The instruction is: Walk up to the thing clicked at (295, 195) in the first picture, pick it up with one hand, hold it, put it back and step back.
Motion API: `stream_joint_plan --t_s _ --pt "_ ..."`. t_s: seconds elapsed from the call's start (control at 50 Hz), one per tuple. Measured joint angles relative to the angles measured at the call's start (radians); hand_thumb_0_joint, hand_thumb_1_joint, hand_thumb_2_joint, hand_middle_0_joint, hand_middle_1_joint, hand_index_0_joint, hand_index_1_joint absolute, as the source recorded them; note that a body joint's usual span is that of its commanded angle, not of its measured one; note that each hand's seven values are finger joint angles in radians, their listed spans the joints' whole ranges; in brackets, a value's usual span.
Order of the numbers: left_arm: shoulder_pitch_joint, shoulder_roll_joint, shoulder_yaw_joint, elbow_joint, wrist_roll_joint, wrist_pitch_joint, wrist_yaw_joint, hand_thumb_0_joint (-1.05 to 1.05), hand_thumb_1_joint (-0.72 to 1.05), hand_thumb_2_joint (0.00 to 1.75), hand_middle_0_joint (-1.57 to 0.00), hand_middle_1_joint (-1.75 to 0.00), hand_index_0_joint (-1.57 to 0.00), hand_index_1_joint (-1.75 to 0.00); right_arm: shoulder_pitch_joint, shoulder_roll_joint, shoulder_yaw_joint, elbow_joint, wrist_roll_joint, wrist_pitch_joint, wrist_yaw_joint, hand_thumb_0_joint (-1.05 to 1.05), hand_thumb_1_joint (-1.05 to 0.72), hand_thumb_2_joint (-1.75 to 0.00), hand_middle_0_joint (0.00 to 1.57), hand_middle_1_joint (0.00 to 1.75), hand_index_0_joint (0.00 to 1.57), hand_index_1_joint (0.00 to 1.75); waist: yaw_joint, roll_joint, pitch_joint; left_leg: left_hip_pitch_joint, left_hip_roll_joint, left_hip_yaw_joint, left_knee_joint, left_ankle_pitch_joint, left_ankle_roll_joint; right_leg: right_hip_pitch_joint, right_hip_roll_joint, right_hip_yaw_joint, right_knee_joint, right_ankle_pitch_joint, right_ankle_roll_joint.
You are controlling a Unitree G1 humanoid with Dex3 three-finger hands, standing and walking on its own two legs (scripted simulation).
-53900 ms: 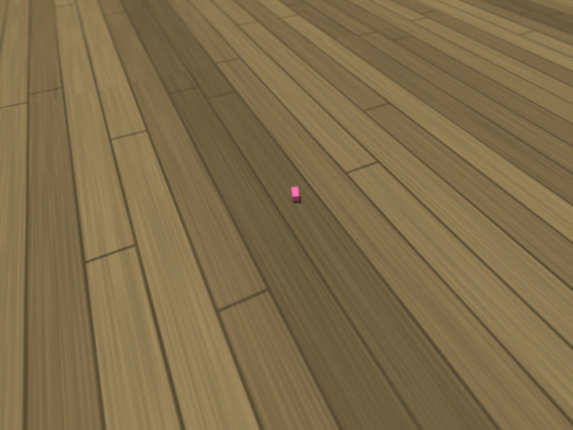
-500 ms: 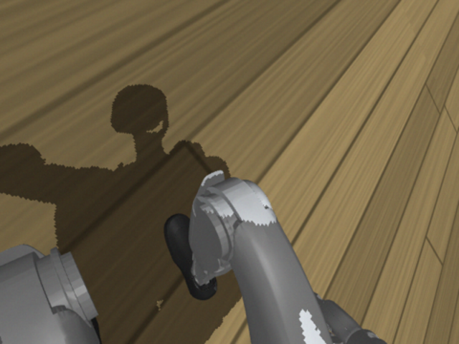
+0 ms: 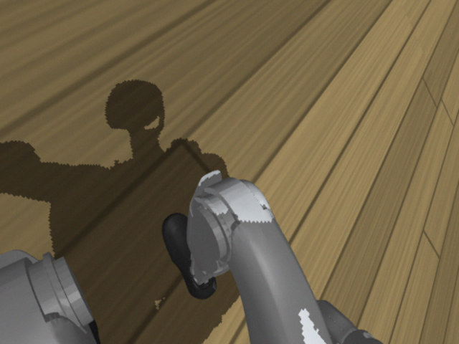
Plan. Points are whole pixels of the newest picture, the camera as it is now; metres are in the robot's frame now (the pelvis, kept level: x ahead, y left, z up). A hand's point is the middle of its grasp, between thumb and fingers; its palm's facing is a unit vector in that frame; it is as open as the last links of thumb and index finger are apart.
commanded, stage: rest palm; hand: left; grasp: from above
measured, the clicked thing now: out of the picture +0.48 +0.38 -0.29
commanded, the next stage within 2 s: close in 0.10 s
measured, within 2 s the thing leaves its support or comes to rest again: neither
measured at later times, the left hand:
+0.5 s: hand out of the picture +0.46 +0.36 -0.25, palm faces -0.44 -0.13 -0.89, open 11.5 cm
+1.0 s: hand out of the picture +0.46 +0.36 -0.26, palm faces -0.48 -0.16 -0.87, open 9.8 cm
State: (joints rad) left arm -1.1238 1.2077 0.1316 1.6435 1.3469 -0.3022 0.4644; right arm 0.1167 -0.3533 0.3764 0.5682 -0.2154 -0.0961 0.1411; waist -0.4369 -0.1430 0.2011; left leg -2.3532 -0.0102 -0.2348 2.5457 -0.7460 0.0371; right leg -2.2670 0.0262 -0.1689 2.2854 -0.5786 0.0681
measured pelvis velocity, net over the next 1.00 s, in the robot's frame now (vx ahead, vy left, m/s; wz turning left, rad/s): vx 0.00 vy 0.00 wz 0.00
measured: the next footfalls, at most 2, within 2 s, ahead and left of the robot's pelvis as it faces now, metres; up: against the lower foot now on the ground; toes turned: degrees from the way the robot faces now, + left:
none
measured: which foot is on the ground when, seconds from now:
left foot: down 0.00-1.00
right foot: down 0.00-1.00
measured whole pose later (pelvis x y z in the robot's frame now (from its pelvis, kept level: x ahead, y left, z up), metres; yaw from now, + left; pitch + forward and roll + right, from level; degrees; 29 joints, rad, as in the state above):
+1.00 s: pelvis +0.00 +0.00 +0.00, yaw +0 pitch +29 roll -18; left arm -1.10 1.23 0.13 1.60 1.33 -0.36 0.42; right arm 0.09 -0.36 0.41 0.55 -0.23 -0.06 0.12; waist -0.42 -0.16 0.23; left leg -2.33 -0.01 -0.25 2.55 -0.75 0.03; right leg -2.25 0.02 -0.18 2.28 -0.58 0.07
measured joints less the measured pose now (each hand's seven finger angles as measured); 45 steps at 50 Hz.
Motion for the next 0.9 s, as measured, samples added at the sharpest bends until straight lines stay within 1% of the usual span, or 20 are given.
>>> stream_joint_plan --t_s 0.08,0.18,0.28,0.38,0.44,0.52,0.6,0.68,0.76,0.84,0.9 --pt "0.005 0.006 0.006 -0.015 -0.005 -0.004 -0.012 0.00 -0.25 0.76 -0.32 -0.77 -0.32 -0.78 0.003 -0.005 0.000 -0.005 -0.001 0.010 0.001 0.00 -0.92 -0.90 0.20 0.30 0.20 0.30 0.005 0.002 0.005 0.002 -0.001 -0.002 -0.001 -0.001 0.000 0.004 -0.001 -0.002 -0.002 -0.002 0.000" --pt "0.007 0.012 -0.004 -0.009 -0.016 -0.010 -0.028 0.00 -0.22 0.74 -0.34 -0.75 -0.34 -0.76 -0.004 -0.007 0.002 -0.007 -0.004 0.020 0.001 0.00 -0.91 -0.90 0.20 0.30 0.20 0.30 0.007 0.000 0.012 0.005 -0.002 -0.002 -0.003 0.003 0.002 0.010 -0.002 -0.002 -0.005 0.001 0.004" --pt "0.013 0.012 -0.014 -0.013 -0.012 -0.034 -0.037 0.00 -0.18 0.71 -0.37 -0.73 -0.36 -0.74 -0.010 -0.008 0.010 -0.013 -0.010 0.029 -0.003 0.00 -0.91 -0.90 0.20 0.30 0.20 0.30 0.013 -0.006 0.019 0.010 -0.001 -0.006 -0.004 0.008 0.002 0.017 -0.001 -0.006 -0.009 0.007 0.001" --pt "0.009 0.004 -0.029 -0.015 0.002 -0.057 -0.014 0.00 -0.13 0.68 -0.39 -0.74 -0.40 -0.73 -0.013 -0.006 0.015 -0.011 -0.013 0.031 -0.007 0.00 -0.91 -0.90 0.20 0.30 0.20 0.30 0.014 -0.015 0.012 0.016 -0.002 -0.007 -0.003 0.010 -0.001 0.022 -0.001 -0.007 -0.008 0.009 0.000" --pt "-0.001 0.004 -0.034 0.000 0.012 -0.061 0.010 0.00 -0.11 0.66 -0.40 -0.73 -0.41 -0.72 -0.017 -0.004 0.018 -0.005 -0.013 0.028 -0.010 0.00 -0.90 -0.90 0.20 0.30 0.20 0.30 0.012 -0.015 0.002 0.015 -0.002 -0.011 -0.002 0.011 -0.002 0.020 -0.001 -0.010 -0.008 0.011 -0.001" --pt "-0.011 0.006 -0.046 0.020 0.022 -0.041 0.033 0.00 -0.08 0.64 -0.41 -0.73 -0.42 -0.71 -0.021 -0.005 0.013 -0.001 -0.010 0.014 -0.014 0.00 -0.90 -0.90 0.20 0.30 0.20 0.30 0.004 -0.011 -0.005 0.008 -0.001 -0.006 -0.001 0.012 0.001 0.014 -0.001 -0.006 -0.006 0.012 0.001" --pt "-0.020 0.008 -0.037 0.030 0.014 -0.016 0.037 0.00 -0.06 0.62 -0.43 -0.71 -0.45 -0.69 -0.024 -0.007 0.012 0.008 -0.006 0.003 -0.013 0.00 -0.90 -0.90 0.20 0.30 0.20 0.30 0.002 -0.004 -0.007 -0.001 0.002 0.000 -0.001 0.012 0.004 0.003 0.001 -0.002 -0.005 0.013 -0.001" --pt "-0.023 0.013 -0.032 0.031 -0.006 0.006 0.021 0.00 -0.02 0.60 -0.45 -0.68 -0.47 -0.67 -0.025 -0.006 0.013 0.012 -0.002 -0.001 -0.011 0.00 -0.90 -0.90 0.20 0.30 0.20 0.30 -0.001 0.002 -0.003 -0.006 0.003 0.003 -0.003 0.011 0.004 -0.004 0.000 0.002 -0.003 0.012 0.002" --pt "-0.015 0.020 -0.028 0.022 -0.025 0.013 -0.013 0.00 0.01 0.56 -0.48 -0.66 -0.50 -0.64 -0.029 -0.005 0.019 0.008 0.001 0.003 -0.014 0.00 -0.90 -0.90 0.20 0.30 0.20 0.30 -0.001 0.005 0.011 -0.006 0.003 0.004 -0.003 0.010 0.006 -0.004 -0.001 0.003 -0.003 0.010 0.010" --pt "-0.003 0.027 -0.022 0.005 -0.038 -0.001 -0.040 0.00 0.06 0.53 -0.51 -0.63 -0.54 -0.61 -0.033 -0.005 0.025 -0.001 -0.001 0.013 -0.019 0.00 -0.90 -0.90 0.20 0.30 0.20 0.30 0.002 -0.002 0.028 0.001 0.003 0.003 -0.002 0.006 0.005 0.003 -0.001 0.001 -0.004 0.008 0.010" --pt "0.007 0.027 -0.014 -0.012 -0.038 -0.025 -0.048 0.00 0.09 0.50 -0.54 -0.61 -0.56 -0.59 -0.033 -0.005 0.029 -0.009 -0.007 0.024 -0.022 0.00 -0.90 -0.90 0.20 0.30 0.20 0.30 0.008 -0.010 0.037 0.008 0.003 -0.003 0.000 0.003 0.003 0.011 -0.001 -0.003 -0.005 0.005 0.007"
